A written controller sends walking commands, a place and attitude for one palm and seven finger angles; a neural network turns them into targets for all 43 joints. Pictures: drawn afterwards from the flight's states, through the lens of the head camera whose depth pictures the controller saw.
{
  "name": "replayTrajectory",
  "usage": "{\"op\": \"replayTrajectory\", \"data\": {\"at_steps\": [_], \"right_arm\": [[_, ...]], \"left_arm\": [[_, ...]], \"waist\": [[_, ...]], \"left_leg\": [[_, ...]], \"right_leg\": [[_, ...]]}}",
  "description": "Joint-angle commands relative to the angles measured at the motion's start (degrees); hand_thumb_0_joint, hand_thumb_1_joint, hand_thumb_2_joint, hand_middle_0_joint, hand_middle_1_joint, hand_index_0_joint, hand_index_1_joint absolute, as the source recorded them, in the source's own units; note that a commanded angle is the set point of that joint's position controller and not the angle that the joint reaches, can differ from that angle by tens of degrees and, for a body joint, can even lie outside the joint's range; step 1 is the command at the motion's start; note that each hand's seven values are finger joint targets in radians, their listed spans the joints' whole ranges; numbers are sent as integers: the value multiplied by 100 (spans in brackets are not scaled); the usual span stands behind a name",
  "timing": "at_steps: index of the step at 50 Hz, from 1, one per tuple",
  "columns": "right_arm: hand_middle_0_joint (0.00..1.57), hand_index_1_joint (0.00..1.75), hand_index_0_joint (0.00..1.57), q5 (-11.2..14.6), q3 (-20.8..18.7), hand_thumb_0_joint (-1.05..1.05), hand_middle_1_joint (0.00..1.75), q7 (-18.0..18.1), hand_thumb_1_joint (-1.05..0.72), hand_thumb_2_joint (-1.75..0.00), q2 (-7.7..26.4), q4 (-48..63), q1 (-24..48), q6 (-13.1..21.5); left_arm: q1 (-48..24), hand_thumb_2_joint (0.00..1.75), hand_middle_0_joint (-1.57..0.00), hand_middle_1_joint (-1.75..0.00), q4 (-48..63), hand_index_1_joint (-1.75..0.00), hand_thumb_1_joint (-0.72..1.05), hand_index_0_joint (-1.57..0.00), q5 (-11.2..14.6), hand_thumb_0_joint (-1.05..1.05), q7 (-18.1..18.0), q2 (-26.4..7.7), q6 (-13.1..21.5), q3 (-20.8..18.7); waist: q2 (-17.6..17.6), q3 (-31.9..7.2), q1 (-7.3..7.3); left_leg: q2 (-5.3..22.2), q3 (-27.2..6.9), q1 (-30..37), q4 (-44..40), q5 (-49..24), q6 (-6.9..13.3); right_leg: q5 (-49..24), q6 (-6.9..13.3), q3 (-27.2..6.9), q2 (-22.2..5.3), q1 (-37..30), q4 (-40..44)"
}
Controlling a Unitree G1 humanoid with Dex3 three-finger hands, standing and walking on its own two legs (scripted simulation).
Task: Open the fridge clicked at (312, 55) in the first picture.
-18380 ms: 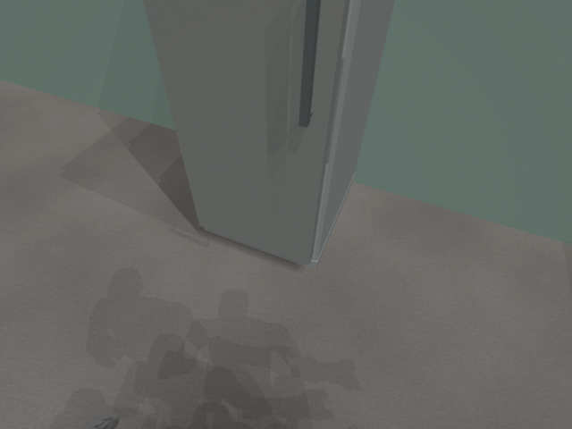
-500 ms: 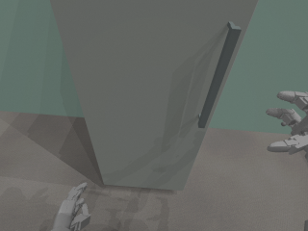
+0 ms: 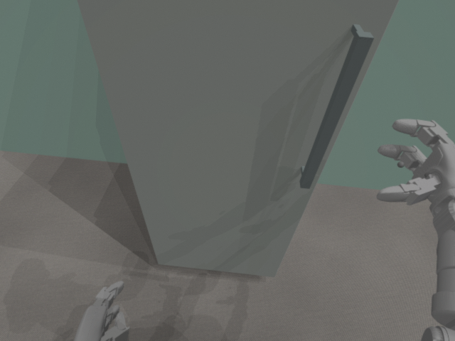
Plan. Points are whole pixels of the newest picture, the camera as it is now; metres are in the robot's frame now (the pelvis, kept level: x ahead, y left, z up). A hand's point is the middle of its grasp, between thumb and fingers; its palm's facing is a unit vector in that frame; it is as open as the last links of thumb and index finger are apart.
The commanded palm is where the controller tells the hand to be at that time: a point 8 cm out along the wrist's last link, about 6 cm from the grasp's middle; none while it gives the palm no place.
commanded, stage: move the hooked fingers beside the handle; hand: right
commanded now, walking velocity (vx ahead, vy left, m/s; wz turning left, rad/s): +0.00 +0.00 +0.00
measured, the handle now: (325, 121) +0.49 -0.16 +0.16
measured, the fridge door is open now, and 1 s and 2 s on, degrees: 0 0 0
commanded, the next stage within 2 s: feel for the door with the fingertips in 1.48 s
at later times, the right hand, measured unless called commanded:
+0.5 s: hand (373, 143) +0.41 -0.22 +0.18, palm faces +0.09 +1.00 -0.01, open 14.0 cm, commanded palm +0.39 -0.27 +0.17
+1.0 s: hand (370, 139) +0.43 -0.23 +0.17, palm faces +0.09 +1.00 -0.01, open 14.0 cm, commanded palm +0.40 -0.27 +0.17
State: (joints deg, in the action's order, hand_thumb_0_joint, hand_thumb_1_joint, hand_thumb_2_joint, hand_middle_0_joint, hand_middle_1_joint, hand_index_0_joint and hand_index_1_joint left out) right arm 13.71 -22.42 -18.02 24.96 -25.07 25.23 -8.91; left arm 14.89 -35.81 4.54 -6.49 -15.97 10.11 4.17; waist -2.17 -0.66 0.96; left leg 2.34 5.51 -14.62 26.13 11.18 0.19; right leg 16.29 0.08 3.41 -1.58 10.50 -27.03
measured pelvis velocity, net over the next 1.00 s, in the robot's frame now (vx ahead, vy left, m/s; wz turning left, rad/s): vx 0.00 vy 0.00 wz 0.02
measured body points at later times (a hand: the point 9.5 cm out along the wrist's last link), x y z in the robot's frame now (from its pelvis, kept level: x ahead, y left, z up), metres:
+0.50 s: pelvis +0.00 +0.00 +0.00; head +0.01 +0.01 +0.45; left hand +0.14 +0.25 -0.10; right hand +0.40 -0.28 +0.18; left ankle +0.03 +0.12 -0.74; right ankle -0.02 -0.12 -0.74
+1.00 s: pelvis +0.00 +0.00 +0.00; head +0.02 +0.01 +0.45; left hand +0.08 +0.27 -0.11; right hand +0.42 -0.28 +0.17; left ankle +0.03 +0.12 -0.74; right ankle -0.02 -0.12 -0.74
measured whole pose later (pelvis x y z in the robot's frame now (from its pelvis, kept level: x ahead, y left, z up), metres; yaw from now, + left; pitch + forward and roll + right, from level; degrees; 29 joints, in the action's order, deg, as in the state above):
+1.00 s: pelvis +0.00 +0.00 +0.00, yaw +1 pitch +3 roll +0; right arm 10.0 -22.4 -14.5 26.1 -43.7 38.3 0.4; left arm 19.8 -37.3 3.8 -4.8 -16.7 5.8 2.3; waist -1.4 -1.4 -2.2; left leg 1.7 4.2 -19.4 27.5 11.1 0.4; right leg 16.9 0.1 4.5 -2.2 14.8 -28.8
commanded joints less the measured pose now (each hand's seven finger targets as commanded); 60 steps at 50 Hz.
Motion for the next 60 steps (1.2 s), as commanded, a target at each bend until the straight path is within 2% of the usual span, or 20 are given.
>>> {"op": "replayTrajectory", "data": {"at_steps": [1,5,7,12,16,18,26,28,30,31,36,39,41,47,50,52,55,56,57,60], "right_arm": [[30,120,30,88,-256,0,120,108,50,-30,1507,1299,2523,539],[30,120,30,55,-258,0,120,188,50,-30,1431,1020,2573,526],[30,120,30,43,-357,0,120,203,50,-30,1533,756,2459,489],[30,120,30,-37,-147,0,120,258,50,-30,1417,997,2970,604],[30,120,30,-33,-100,0,120,288,50,-30,1366,743,3011,676],[30,120,30,-70,149,0,120,311,50,-30,1119,571,3306,634],[30,120,30,-196,-47,0,120,513,50,-30,1444,-26,3742,864],[30,120,30,-241,-176,0,120,516,50,-30,1575,-58,3791,960],[30,120,30,-252,44,0,120,485,50,-30,1331,-230,3903,1005],[30,120,30,-252,-5,0,120,485,50,-30,1439,-360,3934,1041],[30,120,30,-290,-159,0,120,448,50,-30,1637,-654,3881,1133],[30,120,30,-272,-14,0,120,394,50,-30,1465,-640,4000,1215],[30,120,30,-234,-175,0,120,386,50,-30,1641,-743,3892,1261],[30,120,30,-259,-335,0,120,342,50,-30,1870,-386,3949,1409],[30,120,30,-201,-90,0,120,273,50,-30,1578,-537,4027,1334],[30,120,30,-167,-222,0,120,286,50,-30,1707,-677,3975,1284],[30,120,30,-236,101,0,120,312,50,-30,1426,-696,4267,1250],[30,120,30,-225,141,0,120,335,50,-30,1397,-773,4263,1265],[30,120,30,-229,-55,0,120,368,50,-30,1623,-698,4356,1299],[30,120,30,-261,122,0,120,388,50,-30,1419,-823,4472,1349]], "left_arm": [[-434,90,-20,-30,846,-30,90,-20,-18,0,-40,-685,272,-320],[-386,90,-20,-30,782,-30,90,-20,-27,0,-31,-683,219,-327],[-372,90,-20,-30,771,-30,90,-20,-17,0,-16,-713,165,-336],[-353,90,-20,-30,818,-30,90,-20,-28,0,5,-689,102,-361],[-230,90,-20,-30,727,-30,90,-20,-30,0,3,-717,59,-378],[-231,90,-20,-30,684,-30,90,-20,-15,0,-3,-707,43,-359],[-22,90,-20,-30,564,-30,90,-20,-63,0,15,-761,-54,-402],[19,90,-20,-30,576,-30,90,-20,-78,0,34,-744,-70,-405],[49,90,-20,-30,567,-30,90,-20,-65,0,47,-733,-76,-403],[111,90,-20,-30,530,-30,90,-20,-68,0,55,-770,-97,-423],[225,90,-20,-30,551,-30,90,-20,-69,0,87,-811,-157,-460],[217,90,-20,-30,584,-30,90,-20,-56,0,100,-800,-163,-456],[282,90,-20,-30,571,-30,90,-20,-69,0,97,-838,-168,-486],[303,90,-20,-30,627,-30,90,-20,-79,0,114,-827,-166,-500],[285,90,-20,-30,588,-30,90,-20,-54,0,96,-822,-152,-472],[321,90,-20,-30,557,-30,90,-20,-57,0,93,-861,-153,-497],[288,90,-20,-30,565,-30,90,-20,-46,0,93,-817,-141,-458],[336,90,-20,-30,543,-30,90,-20,-58,0,95,-842,-138,-472],[339,90,-20,-30,534,-30,90,-20,-66,0,90,-859,-133,-483],[327,90,-20,-30,540,-30,90,-20,-65,0,96,-817,-122,-451]], "waist": [[-98,-1566,-35],[-125,-1531,-35],[198,-1475,-20],[-211,-1700,-79],[140,-1647,-132],[-73,-1482,-203],[260,-1709,-216],[29,-1907,-151],[-44,-1780,-217],[194,-1725,-257],[118,-1793,-226],[32,-1751,-265],[308,-1764,-259],[-58,-2063,-193],[-181,-1727,-293],[207,-1693,-316],[-187,-1542,-374],[82,-1567,-421],[47,-1731,-379],[-29,-1720,-393]], "left_leg": [[-180,-242,805,-191,-1206,141],[-164,-242,829,-166,-1378,143],[-154,-253,882,-166,-1356,119],[-154,-286,886,-130,-1516,147],[-188,-238,852,-125,-1581,140],[-175,-245,670,-153,-1383,145],[-171,-272,805,-126,-1388,141],[-157,-316,954,-50,-1611,156],[-164,-315,812,-63,-1598,153],[-170,-290,821,-73,-1579,145],[-165,-339,842,-28,-1564,141],[-175,-352,744,-28,-1452,143],[-186,-356,771,-35,-1358,125],[-183,-401,940,46,-1530,148],[-204,-374,647,-21,-1347,151],[-202,-376,654,-36,-1251,120],[-202,-343,369,-80,-894,149],[-211,-327,363,-80,-873,140],[-204,-369,456,-50,-974,138],[-210,-345,394,-19,-941,151]], "right_leg": [[-1456,106,-308,104,-220,385],[-1539,97,-289,118,-163,398],[-1438,119,-261,96,-2,409],[-1647,120,-243,100,-189,363],[-1724,122,-256,64,-162,343],[-1514,115,-274,91,-121,377],[-1492,142,-279,82,16,325],[-1634,137,-259,109,18,296],[-1599,139,-230,106,15,289],[-1571,150,-244,78,87,279],[-1477,161,-189,89,238,231],[-1339,164,-190,99,254,252],[-1258,185,-188,73,335,228],[-1409,178,-183,89,282,199],[-1238,167,-194,96,291,220],[-1118,194,-202,76,388,201],[-893,160,-255,95,356,234],[-906,178,-261,70,356,203],[-972,180,-272,78,346,183],[-964,160,-294,87,333,182]]}}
